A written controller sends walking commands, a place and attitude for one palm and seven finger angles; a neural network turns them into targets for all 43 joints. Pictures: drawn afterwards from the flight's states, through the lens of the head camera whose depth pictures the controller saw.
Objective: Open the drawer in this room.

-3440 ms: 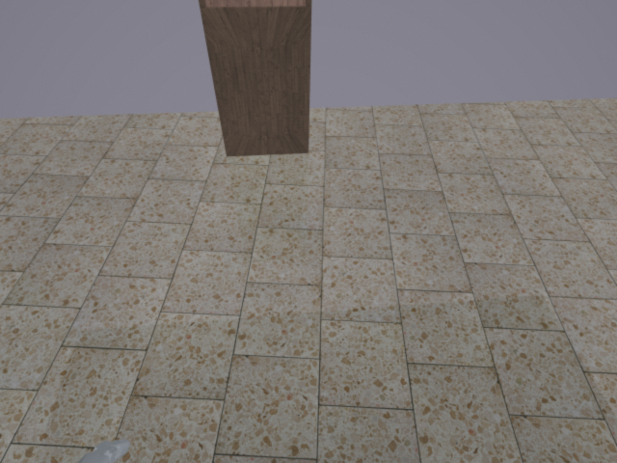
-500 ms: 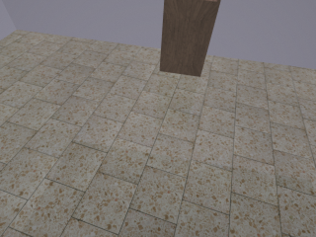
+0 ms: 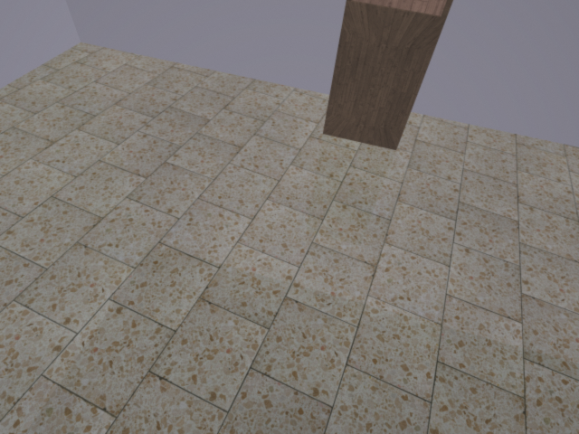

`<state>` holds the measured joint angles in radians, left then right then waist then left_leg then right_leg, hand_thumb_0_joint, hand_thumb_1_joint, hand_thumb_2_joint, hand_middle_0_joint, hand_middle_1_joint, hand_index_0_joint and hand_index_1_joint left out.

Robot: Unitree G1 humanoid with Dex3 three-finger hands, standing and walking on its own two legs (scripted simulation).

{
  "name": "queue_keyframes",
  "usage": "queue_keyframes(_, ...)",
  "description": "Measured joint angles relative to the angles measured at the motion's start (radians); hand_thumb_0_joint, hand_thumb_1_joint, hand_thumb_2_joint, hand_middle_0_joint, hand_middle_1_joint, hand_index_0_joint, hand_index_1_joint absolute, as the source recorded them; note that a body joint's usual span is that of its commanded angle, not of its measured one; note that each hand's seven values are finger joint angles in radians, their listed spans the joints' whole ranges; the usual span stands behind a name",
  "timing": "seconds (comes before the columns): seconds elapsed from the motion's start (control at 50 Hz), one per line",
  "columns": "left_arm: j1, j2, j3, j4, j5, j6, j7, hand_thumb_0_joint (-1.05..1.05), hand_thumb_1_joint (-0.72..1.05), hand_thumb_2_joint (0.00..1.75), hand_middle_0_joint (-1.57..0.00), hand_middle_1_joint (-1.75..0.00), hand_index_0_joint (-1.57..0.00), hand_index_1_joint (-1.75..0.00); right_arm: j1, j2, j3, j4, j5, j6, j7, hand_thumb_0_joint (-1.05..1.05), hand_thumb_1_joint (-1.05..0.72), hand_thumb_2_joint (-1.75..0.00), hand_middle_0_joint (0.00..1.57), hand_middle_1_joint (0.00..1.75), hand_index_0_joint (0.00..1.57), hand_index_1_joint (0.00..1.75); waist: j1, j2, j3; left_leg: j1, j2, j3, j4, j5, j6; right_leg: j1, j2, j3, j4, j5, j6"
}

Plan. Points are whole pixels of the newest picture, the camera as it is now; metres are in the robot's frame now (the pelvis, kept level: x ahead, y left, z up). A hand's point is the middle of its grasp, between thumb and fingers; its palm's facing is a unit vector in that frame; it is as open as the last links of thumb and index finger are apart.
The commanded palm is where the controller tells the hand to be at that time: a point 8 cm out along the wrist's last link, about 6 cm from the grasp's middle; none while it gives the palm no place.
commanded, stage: stand and wait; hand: left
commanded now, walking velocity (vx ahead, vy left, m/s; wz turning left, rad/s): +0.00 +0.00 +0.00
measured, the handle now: out of the picture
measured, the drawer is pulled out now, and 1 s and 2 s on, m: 0.00 0.00 0.00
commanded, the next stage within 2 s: turn or walk to find it in 0.28 s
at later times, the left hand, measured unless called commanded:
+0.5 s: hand out of the picture -0.01 +0.17 -0.17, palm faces +0.02 -0.98 -0.19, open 7.4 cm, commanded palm none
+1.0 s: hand out of the picture +0.01 +0.17 -0.19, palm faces +0.10 -0.98 -0.19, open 7.4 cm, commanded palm none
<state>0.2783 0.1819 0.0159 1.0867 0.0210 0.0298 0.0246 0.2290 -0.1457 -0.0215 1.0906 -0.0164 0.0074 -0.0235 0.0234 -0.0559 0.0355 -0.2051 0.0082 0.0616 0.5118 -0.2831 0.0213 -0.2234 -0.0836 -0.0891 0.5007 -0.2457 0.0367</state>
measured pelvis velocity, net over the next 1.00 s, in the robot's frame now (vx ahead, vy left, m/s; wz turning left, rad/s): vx -0.01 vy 0.00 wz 0.07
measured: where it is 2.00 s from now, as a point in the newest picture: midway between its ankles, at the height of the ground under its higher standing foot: outside the picture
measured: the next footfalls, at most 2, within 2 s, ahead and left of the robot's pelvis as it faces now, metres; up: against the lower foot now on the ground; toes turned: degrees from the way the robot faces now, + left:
right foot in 1.34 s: +0.04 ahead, -0.14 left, +0.00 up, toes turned +11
left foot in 1.84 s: -0.03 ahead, +0.07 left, +0.00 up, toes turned +24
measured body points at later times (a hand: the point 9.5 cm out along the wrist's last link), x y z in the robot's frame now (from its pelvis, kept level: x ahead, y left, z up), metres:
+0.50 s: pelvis -0.01 +0.00 +0.00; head +0.00 +0.00 +0.45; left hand -0.01 +0.22 -0.16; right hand -0.02 -0.22 -0.16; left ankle +0.00 +0.10 -0.74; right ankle +0.01 -0.14 -0.74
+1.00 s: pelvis -0.01 +0.00 -0.01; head +0.03 +0.01 +0.44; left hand +0.00 +0.23 -0.17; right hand +0.01 -0.24 -0.16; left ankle +0.00 +0.10 -0.74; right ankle +0.01 -0.14 -0.74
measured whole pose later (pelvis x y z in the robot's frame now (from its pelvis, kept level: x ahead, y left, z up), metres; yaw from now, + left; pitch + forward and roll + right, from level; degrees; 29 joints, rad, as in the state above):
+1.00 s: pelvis -0.01 +0.00 -0.01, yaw +4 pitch +1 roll -1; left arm 0.24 0.17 0.04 1.05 0.03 0.03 0.03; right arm 0.27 -0.16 -0.04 1.06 -0.02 0.03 0.00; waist -0.01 -0.01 0.05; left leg -0.33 0.01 -0.01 0.63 -0.31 0.01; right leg -0.29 -0.09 -0.16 0.57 -0.28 0.03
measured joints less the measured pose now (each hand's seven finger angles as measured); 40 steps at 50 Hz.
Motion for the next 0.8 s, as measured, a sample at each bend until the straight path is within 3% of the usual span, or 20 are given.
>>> queue_keyframes(0.28,0.029,-0.017,-0.02,0.06,0.002,-0.019,0.001,0.01,0.91,0.9,-0.2,-0.3,-0.2,-0.3,0.025,-0.01,0.007,0.03,0.007,-0.014,0.003,0.01,-0.92,-0.9,0.2,0.3,0.2,0.3,-0.013,0.042,-0.005,0.042,-0.007,0.023,-0.092,0.052,0.008,0.035,0.0,0.02,-0.096,0.062,0.013)
queue_keyframes(0.8,-0.008,-0.038,-0.007,0.024,0.0,-0.02,0.006,0.01,0.92,0.9,-0.2,-0.3,-0.2,-0.3,0.053,0.007,0.004,0.027,0.002,-0.004,0.009,0.01,-0.91,-0.9,0.2,0.3,0.2,0.3,-0.03,0.054,-0.006,-0.016,0.013,-0.014,-0.029,0.032,-0.02,-0.011,0.015,-0.015,-0.028,0.022,-0.015)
